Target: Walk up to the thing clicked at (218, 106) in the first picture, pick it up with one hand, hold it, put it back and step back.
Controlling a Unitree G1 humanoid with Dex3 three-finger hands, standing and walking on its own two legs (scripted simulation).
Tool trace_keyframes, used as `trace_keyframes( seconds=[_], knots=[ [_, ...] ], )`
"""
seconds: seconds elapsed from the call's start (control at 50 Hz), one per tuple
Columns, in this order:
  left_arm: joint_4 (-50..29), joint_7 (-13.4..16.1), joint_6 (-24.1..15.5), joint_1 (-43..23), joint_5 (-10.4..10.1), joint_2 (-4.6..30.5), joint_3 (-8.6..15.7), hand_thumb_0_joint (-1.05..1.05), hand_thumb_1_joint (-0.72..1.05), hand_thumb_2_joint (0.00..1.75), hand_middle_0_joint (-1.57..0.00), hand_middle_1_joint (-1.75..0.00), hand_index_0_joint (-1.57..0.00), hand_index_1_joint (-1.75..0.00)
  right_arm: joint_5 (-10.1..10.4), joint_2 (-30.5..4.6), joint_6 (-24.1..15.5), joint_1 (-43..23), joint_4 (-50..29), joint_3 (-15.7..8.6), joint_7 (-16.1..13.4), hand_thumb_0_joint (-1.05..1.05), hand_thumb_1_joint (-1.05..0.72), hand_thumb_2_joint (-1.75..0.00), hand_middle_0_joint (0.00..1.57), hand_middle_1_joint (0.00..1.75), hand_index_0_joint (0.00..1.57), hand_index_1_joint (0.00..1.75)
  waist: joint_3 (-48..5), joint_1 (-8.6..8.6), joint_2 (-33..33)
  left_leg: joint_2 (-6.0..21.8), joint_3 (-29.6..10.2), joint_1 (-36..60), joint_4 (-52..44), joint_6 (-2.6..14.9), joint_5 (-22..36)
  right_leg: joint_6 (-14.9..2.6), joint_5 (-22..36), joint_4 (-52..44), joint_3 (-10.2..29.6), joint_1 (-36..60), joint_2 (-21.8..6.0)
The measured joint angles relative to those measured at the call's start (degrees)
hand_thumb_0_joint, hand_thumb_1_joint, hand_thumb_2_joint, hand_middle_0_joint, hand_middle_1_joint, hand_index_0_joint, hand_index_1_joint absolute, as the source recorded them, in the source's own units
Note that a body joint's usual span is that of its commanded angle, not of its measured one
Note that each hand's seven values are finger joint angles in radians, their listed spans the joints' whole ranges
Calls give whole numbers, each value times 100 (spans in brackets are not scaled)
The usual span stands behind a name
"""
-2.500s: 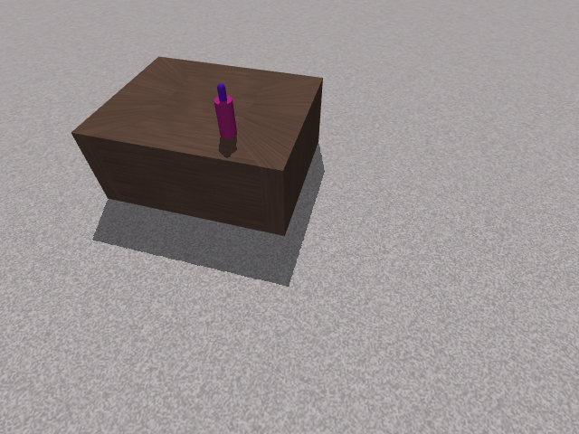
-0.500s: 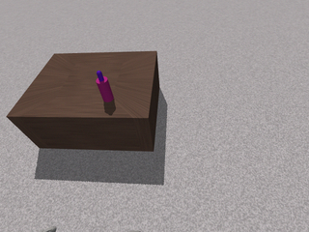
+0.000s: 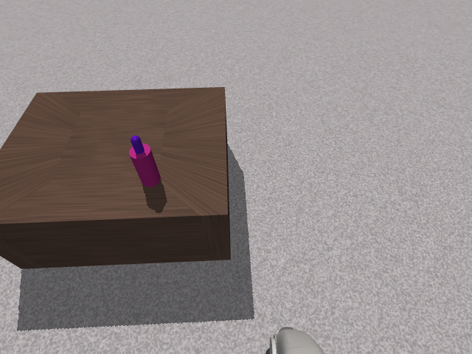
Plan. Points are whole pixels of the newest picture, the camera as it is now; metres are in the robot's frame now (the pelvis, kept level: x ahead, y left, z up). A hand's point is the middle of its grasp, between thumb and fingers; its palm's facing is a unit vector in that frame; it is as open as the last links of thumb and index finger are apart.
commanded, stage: walk up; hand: left
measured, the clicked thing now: (143, 160) +0.74 +0.29 -0.26
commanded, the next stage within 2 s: none
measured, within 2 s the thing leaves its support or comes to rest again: neither
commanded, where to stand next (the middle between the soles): +0.27 +0.09 m, yaw -1 degrees
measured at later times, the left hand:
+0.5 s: hand (17, 352) +0.18 +0.42 -0.15, palm faces -0.05 -0.89 -0.46, open 7.4 cm
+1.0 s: hand (59, 273) +0.32 +0.38 -0.15, palm faces -0.08 -0.93 -0.35, open 7.4 cm
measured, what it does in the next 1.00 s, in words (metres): walks ahead: right foot, then left foot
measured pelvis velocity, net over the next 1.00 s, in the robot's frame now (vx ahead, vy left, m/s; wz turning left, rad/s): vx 0.20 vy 0.13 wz -0.06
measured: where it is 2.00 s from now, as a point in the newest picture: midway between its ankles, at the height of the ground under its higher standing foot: outside the picture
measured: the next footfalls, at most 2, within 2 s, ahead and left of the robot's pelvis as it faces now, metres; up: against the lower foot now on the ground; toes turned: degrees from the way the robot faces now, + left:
right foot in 0.06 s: +0.16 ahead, -0.10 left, +0.00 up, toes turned -5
left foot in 0.42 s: +0.26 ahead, +0.25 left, +0.00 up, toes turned +3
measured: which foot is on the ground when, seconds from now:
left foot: down 0.00-0.06, up 0.08-0.40, down 0.42-1.00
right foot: up 0.00-0.04, down 0.06-0.44, up 0.46-0.76, down 0.78-1.00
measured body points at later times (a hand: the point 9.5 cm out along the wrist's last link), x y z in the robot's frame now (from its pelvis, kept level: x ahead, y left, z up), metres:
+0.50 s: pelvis +0.15 +0.11 -0.02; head +0.17 +0.11 +0.43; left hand +0.18 +0.46 -0.12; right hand +0.24 -0.23 -0.11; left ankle +0.22 +0.24 -0.73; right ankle +0.12 -0.07 -0.70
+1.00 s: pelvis +0.20 +0.13 -0.01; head +0.23 +0.13 +0.44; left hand +0.33 +0.43 -0.13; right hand +0.27 -0.18 -0.13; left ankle +0.22 +0.24 -0.73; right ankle +0.22 +0.01 -0.73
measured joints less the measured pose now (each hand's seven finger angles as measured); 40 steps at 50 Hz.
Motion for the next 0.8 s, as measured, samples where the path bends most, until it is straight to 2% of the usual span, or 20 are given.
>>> trace_keyframes(
  seconds=[0.06,0.08,0.14,0.18,0.28,0.36,0.42,0.44,0.46,0.52,0.56,0.66,0.72,0.76,0.8],
  knots=[
    [-152,-3,-91,13,22,-36,16,1,90,90,-21,-30,-21,-30,33,-30,103,132,-39,28,8,0,-91,-90,21,30,21,30,-30,-15,155,4,-14,19,450,-25,-449,-69,643,-903,-67,408,143],
    [-209,20,-138,12,49,-41,47,1,90,90,-21,-30,-21,-30,46,-30,135,139,-30,34,-1,0,-91,-90,21,30,21,30,-30,26,229,49,-85,-121,892,17,-600,-75,822,-845,-75,422,187],
    [-299,96,-155,9,42,-106,21,1,90,90,-21,-30,-21,-30,28,-5,305,-37,81,61,-34,0,-91,-90,21,30,20,30,-2,147,415,-87,-634,-785,2511,5,-819,-58,474,-531,-93,513,202],
    [-308,113,-131,57,36,-158,-20,1,90,90,-21,-30,-21,-30,29,-30,331,-168,110,62,-24,0,-91,-90,21,30,20,30,-34,205,525,-41,-788,-1191,2969,-42,-638,-38,414,-670,-85,699,177],
    [-310,89,-144,291,80,-125,-18,1,90,90,-21,-30,-21,-30,-1,-119,243,-417,47,-19,71,0,-91,-90,21,30,20,30,-107,343,565,323,-898,-1777,2384,-200,-98,109,342,-964,37,1043,16],
    [-285,57,-129,482,123,24,31,1,90,90,-21,-30,-21,-30,-7,-193,220,-562,46,-97,130,0,-91,-90,21,30,20,30,-155,469,444,498,-846,-1753,1395,-214,156,203,105,-905,173,1178,-155],
    [-224,51,-21,573,133,165,32,1,90,90,-21,-30,-21,-30,30,-252,122,-617,96,-130,79,0,-91,-90,21,30,20,30,-224,525,291,421,-687,-1393,625,-201,498,298,-231,-565,307,1157,-331],
    [-188,63,35,575,138,224,35,1,90,90,-21,-30,-21,-30,37,-235,66,-647,120,-145,32,0,-91,-90,21,30,20,30,-210,515,148,303,-597,-1327,614,-262,692,244,-416,-300,404,1095,-466],
    [-125,87,104,543,126,255,44,1,90,90,-21,-30,-21,-30,29,-201,19,-680,132,-148,-15,0,-91,-90,21,30,20,30,-177,512,9,210,-489,-1320,781,-277,592,152,-488,108,549,960,-543],
    [94,172,256,375,86,230,-1,1,90,90,-21,-30,-21,-30,80,-89,-29,-695,126,-66,-84,0,-91,-90,21,30,20,30,-161,423,-49,232,-425,-1271,980,-180,295,2,-870,1490,712,404,-147],
    [150,174,232,270,40,230,-17,1,90,90,-21,-30,-21,-30,87,26,-34,-673,136,24,-145,0,-91,-90,21,30,20,30,-116,367,-142,214,-377,-1112,798,-136,307,-31,-780,1792,586,141,-26],
    [165,88,242,39,40,74,-16,1,90,90,-21,-30,-21,-30,87,98,-83,-597,233,194,-256,0,-91,-90,21,30,21,30,-14,282,-216,118,-261,-854,490,-54,311,10,-466,851,241,53,-18],
    [195,73,339,-134,61,-49,-10,1,90,90,-21,-30,-21,-30,112,82,-78,-602,300,249,-326,0,-90,-90,21,30,21,30,42,257,-159,101,-230,-860,626,-39,170,-32,-264,216,171,260,32],
    [212,63,386,-242,78,-100,-1,1,90,90,-21,-30,-21,-30,149,85,-53,-625,341,283,-369,0,-90,-90,21,30,21,30,53,262,-134,97,-212,-914,815,-54,32,-101,69,-290,157,520,81],
    [256,63,398,-366,114,-180,8,1,90,90,-21,-30,-21,-30,194,84,-10,-724,425,303,-411,0,-90,-90,21,30,21,30,84,289,-9,189,-227,-964,1018,-94,-106,81,185,-463,154,641,171]
  ],
)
